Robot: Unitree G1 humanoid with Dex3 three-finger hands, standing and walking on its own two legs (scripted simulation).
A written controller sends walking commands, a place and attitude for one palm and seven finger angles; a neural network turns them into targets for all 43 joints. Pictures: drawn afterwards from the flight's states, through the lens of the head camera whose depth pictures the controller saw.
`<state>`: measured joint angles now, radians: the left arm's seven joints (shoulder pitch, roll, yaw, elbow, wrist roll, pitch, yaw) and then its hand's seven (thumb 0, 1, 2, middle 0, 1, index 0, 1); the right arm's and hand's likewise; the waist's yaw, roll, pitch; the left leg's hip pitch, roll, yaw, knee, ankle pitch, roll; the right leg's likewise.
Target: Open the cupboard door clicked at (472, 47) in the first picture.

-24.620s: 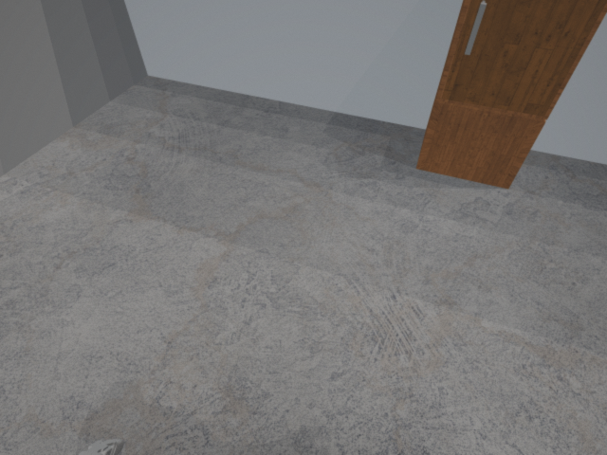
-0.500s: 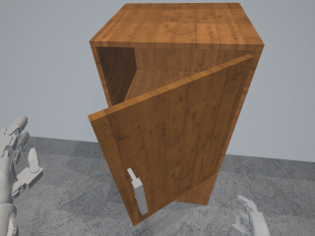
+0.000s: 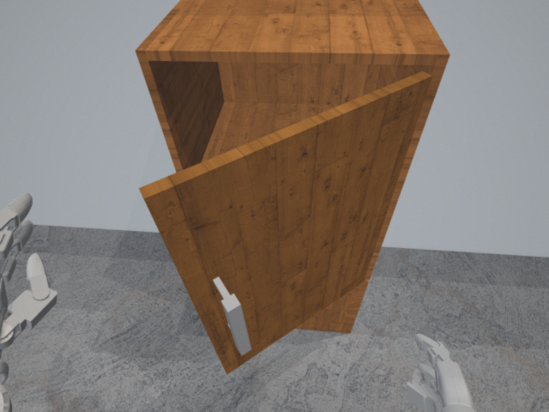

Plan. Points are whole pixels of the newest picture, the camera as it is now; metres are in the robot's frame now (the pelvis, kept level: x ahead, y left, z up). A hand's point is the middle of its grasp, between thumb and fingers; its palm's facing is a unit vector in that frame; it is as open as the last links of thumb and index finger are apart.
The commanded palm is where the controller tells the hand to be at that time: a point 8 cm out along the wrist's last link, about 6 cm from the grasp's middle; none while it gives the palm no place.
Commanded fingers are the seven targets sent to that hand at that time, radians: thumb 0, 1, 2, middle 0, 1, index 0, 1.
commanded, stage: step back with the hand held close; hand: left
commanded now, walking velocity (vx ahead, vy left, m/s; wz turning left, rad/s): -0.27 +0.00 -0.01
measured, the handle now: (232, 318) +0.27 +0.10 -0.04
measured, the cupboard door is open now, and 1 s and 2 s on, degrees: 39 39 39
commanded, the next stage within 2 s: stop stepping back and stand still in 0.94 s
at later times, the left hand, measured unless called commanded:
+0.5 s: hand out of the picture +0.11 +0.30 +0.15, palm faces +0.42 -0.76 -0.50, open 7.4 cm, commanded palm +0.04 +0.34 +0.17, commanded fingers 0.00 0.90 0.90 -0.20 -0.30 -0.20 -0.30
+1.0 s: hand out of the picture +0.03 +0.29 +0.17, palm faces +0.46 -0.79 -0.40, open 7.4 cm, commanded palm -0.04 +0.33 +0.17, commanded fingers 0.00 0.90 0.90 -0.20 -0.30 -0.20 -0.30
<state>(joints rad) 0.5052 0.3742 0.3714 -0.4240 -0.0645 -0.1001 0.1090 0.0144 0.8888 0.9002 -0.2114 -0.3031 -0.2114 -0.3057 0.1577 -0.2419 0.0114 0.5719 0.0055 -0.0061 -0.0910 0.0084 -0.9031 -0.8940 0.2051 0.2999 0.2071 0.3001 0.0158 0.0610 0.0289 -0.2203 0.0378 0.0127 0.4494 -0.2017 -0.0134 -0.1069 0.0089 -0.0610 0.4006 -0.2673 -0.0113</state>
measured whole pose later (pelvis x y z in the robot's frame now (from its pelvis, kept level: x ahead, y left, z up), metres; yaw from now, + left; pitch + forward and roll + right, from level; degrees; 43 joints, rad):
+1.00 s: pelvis -0.17 +0.03 +0.00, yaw +2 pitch +3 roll -4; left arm 0.51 0.42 0.43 -0.62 -0.06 -0.17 0.17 0.02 0.89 0.90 -0.21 -0.30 -0.21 -0.31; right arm 0.13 -0.14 0.02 0.61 -0.02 -0.12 -0.03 0.01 -0.90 -0.89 0.21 0.30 0.21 0.30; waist 0.02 0.00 0.02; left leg -0.45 0.07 0.04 0.41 -0.02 0.03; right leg -0.28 0.06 -0.01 0.82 -0.51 0.01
